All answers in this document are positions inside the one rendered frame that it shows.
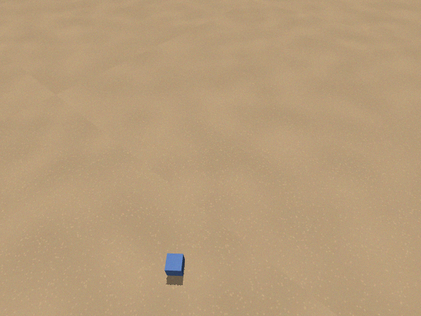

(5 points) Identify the cube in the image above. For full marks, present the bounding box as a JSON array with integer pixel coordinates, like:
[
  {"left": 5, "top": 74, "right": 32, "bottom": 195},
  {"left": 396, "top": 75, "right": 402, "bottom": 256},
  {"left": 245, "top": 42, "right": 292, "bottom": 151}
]
[{"left": 164, "top": 253, "right": 185, "bottom": 276}]

